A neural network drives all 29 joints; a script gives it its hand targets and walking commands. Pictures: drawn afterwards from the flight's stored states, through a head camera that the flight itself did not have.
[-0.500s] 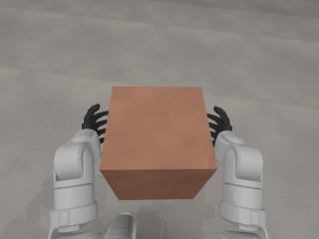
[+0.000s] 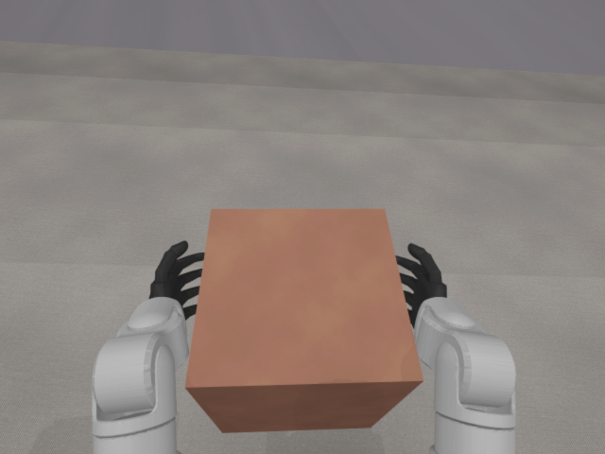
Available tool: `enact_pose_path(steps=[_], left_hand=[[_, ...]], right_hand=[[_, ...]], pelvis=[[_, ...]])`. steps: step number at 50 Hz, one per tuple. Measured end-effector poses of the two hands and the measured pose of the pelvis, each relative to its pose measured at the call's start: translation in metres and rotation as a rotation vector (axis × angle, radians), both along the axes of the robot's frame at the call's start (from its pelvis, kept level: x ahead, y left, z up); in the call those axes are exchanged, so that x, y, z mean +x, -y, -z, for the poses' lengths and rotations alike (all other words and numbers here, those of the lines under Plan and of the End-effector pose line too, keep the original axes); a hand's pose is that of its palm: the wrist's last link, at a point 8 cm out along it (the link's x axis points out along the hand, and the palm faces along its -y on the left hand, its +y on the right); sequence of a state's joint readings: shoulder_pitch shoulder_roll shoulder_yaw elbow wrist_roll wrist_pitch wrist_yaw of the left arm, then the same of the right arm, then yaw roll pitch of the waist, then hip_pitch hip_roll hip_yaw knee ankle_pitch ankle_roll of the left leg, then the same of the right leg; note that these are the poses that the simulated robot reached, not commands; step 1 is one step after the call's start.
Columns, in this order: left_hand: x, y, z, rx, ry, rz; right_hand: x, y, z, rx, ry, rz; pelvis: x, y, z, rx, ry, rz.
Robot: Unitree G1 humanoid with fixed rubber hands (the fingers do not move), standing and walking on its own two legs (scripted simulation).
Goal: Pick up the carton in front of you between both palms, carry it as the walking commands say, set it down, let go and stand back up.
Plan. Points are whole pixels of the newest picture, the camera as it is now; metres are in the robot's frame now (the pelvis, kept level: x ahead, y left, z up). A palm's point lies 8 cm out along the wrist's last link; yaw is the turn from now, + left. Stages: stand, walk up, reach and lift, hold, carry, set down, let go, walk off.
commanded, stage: carry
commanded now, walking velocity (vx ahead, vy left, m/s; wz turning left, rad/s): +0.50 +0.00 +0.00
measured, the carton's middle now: (298, 328) +0.29 -0.01 +0.03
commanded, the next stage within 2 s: none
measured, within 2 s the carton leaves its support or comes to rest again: neither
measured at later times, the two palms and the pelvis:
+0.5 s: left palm (193, 165) +0.54 +0.15 +0.09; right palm (372, 164) +0.55 -0.14 +0.09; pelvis +0.32 -0.01 -0.01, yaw +3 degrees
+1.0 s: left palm (209, 85) +0.83 +0.16 +0.09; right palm (344, 92) +0.83 -0.14 +0.08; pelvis +0.59 +0.01 -0.02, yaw +2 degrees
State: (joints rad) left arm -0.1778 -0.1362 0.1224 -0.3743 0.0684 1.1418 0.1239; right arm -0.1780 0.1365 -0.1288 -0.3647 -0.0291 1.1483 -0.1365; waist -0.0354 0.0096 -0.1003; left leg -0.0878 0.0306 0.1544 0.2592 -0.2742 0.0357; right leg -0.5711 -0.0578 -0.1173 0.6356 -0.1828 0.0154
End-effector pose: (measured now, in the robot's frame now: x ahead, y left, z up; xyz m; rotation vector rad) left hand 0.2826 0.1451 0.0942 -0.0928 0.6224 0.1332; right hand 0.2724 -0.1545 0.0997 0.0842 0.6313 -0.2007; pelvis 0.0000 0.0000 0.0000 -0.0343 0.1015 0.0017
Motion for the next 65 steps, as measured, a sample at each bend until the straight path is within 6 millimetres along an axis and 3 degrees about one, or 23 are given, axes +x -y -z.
enact_pose_path(steps=[7, 11, 17, 24, 30, 35, 42, 48, 56, 65], left_hand=[[0.070, 0.011, 0.023, 0.050, -0.018, -0.045], [0.097, 0.011, 0.034, 0.047, -0.108, -0.078], [0.151, 0.008, 0.018, 0.042, -0.098, -0.100], [0.245, -0.006, 0.001, 0.036, -0.004, -0.070], [0.341, -0.032, 0.016, 0.005, 0.021, -0.047], [0.402, -0.034, 0.019, 0.012, -0.079, -0.003], [0.473, -0.030, 0.005, 0.012, -0.038, 0.002], [0.529, -0.019, 0.003, 0.048, 0.013, -0.037], [0.577, -0.020, 0.018, 0.064, -0.074, -0.055], [0.600, -0.032, 0.031, 0.057, -0.075, -0.062]], right_hand=[[0.087, 0.010, 0.032, 0.021, -0.015, -0.085], [0.124, 0.010, 0.043, 0.016, -0.104, -0.121], [0.183, 0.006, 0.028, 0.013, -0.094, -0.141], [0.268, -0.007, 0.009, 0.004, 0.000, -0.108], [0.357, -0.033, 0.014, -0.036, 0.023, -0.090], [0.404, -0.035, 0.020, -0.026, -0.078, -0.047], [0.474, -0.031, 0.005, -0.026, -0.037, -0.040], [0.543, -0.020, 0.012, 0.007, 0.016, -0.078], [0.597, -0.021, 0.031, 0.021, -0.071, -0.099], [0.625, -0.033, 0.037, -0.021, -0.070, -0.123]], pelvis=[[0.106, 0.024, 0.028, 0.002, 0.036, -0.032], [0.147, 0.032, 0.019, 0.017, 0.034, -0.053], [0.210, 0.031, 0.002, 0.040, 0.027, -0.052], [0.301, 0.011, 0.005, 0.039, 0.034, -0.044], [0.388, -0.018, 0.027, 0.053, 0.046, -0.016], [0.435, -0.030, 0.010, 0.030, 0.027, 0.006], [0.502, -0.027, -0.001, 0.015, 0.022, -0.002], [0.569, -0.010, 0.016, 0.038, 0.049, -0.018], [0.617, -0.005, 0.014, 0.017, 0.028, -0.042], [0.638, -0.012, 0.015, 0.020, 0.016, -0.049]])
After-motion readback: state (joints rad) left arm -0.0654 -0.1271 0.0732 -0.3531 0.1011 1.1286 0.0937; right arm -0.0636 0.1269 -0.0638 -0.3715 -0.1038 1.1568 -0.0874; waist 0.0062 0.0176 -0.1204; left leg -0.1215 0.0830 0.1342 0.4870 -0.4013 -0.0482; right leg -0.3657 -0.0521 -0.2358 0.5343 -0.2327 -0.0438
